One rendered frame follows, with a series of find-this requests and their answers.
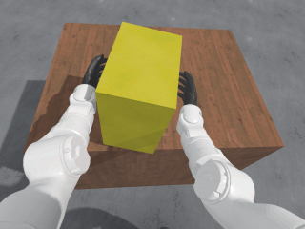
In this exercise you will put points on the robot left upper arm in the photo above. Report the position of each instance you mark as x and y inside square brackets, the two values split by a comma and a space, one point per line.
[53, 167]

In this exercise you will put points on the right robot forearm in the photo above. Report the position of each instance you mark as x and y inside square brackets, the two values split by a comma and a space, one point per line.
[196, 144]

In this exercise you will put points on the carton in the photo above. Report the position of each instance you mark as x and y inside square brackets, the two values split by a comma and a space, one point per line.
[136, 95]

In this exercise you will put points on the robot right upper arm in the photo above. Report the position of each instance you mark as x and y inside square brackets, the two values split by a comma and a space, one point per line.
[228, 195]

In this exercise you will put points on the left robot forearm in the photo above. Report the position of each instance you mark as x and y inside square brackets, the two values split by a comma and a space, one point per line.
[78, 118]

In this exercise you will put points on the pedestal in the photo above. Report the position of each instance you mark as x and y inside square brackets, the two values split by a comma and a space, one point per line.
[235, 116]

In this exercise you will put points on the robot left hand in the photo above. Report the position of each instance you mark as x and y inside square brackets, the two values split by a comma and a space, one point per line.
[93, 71]

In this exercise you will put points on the robot right hand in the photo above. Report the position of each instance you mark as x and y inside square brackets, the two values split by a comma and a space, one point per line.
[189, 95]

